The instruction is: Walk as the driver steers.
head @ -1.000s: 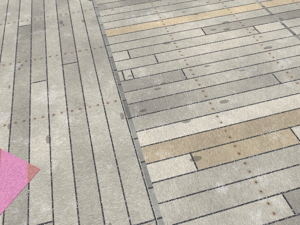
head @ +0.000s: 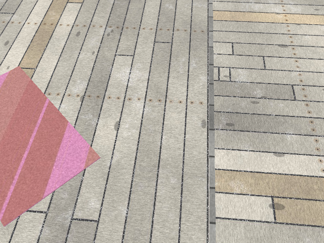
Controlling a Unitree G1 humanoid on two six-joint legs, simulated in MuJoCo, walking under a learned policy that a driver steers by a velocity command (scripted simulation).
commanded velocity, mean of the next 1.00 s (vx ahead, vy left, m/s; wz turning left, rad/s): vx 0.00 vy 0.00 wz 0.08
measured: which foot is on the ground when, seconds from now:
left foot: up 0.00-0.08, down 0.10-1.00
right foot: down 0.00-0.12, up 0.14-0.54, down 0.56-0.80, up 0.82-1.00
